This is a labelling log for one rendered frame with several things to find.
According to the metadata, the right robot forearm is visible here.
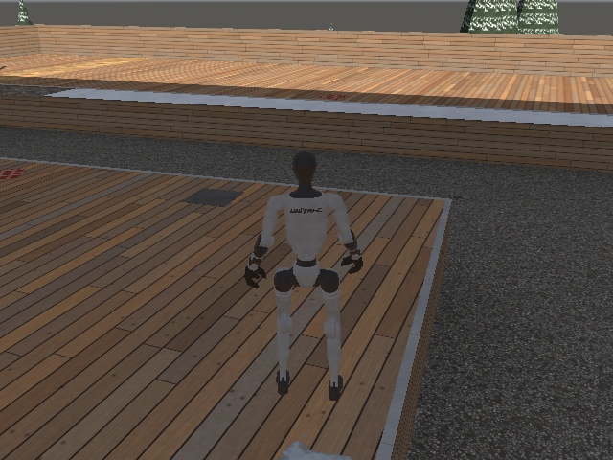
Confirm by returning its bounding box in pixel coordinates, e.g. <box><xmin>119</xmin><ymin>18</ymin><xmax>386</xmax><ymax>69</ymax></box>
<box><xmin>344</xmin><ymin>230</ymin><xmax>361</xmax><ymax>260</ymax></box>

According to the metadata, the robot right hand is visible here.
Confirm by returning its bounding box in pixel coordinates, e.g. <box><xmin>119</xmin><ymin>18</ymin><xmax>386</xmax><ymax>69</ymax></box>
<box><xmin>341</xmin><ymin>256</ymin><xmax>363</xmax><ymax>274</ymax></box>

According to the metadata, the robot left hand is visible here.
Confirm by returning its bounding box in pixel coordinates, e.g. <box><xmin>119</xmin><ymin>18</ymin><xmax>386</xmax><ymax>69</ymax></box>
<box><xmin>244</xmin><ymin>266</ymin><xmax>266</xmax><ymax>288</ymax></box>

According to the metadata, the left robot forearm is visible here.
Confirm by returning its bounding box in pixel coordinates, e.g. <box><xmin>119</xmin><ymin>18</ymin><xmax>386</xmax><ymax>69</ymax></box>
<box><xmin>247</xmin><ymin>233</ymin><xmax>268</xmax><ymax>271</ymax></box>

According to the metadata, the robot right upper arm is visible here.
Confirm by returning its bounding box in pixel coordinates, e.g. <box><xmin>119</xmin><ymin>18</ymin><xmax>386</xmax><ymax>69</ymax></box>
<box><xmin>325</xmin><ymin>193</ymin><xmax>353</xmax><ymax>244</ymax></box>

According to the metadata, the robot left upper arm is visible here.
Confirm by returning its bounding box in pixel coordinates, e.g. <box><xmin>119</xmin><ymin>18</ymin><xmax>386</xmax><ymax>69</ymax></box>
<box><xmin>259</xmin><ymin>194</ymin><xmax>285</xmax><ymax>248</ymax></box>

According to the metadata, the humanoid robot head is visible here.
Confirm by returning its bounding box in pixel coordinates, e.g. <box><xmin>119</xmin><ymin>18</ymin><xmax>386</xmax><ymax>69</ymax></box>
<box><xmin>289</xmin><ymin>151</ymin><xmax>322</xmax><ymax>198</ymax></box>

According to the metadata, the robot right foot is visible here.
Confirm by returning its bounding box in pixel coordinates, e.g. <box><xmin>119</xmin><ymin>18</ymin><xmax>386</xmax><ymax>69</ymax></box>
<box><xmin>329</xmin><ymin>375</ymin><xmax>343</xmax><ymax>401</ymax></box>

